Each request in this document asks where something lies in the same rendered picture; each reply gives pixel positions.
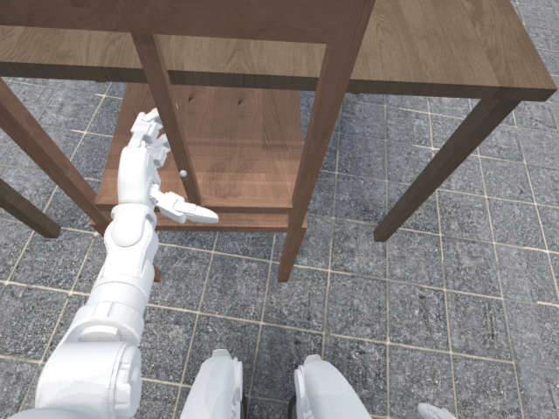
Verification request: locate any left robot hand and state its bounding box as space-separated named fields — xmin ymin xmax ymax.
xmin=117 ymin=105 xmax=218 ymax=223

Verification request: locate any left robot forearm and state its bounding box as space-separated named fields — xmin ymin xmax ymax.
xmin=35 ymin=203 xmax=159 ymax=409

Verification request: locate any right robot shin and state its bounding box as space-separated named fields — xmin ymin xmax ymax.
xmin=296 ymin=354 xmax=321 ymax=419

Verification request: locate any robot right thigh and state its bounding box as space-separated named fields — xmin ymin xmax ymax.
xmin=294 ymin=361 xmax=372 ymax=419

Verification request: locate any chair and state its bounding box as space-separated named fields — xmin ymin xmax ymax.
xmin=0 ymin=0 xmax=376 ymax=282

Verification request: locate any left robot upper arm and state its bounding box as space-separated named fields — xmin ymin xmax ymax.
xmin=7 ymin=341 xmax=141 ymax=419

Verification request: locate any table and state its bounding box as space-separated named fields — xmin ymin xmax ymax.
xmin=0 ymin=0 xmax=558 ymax=242

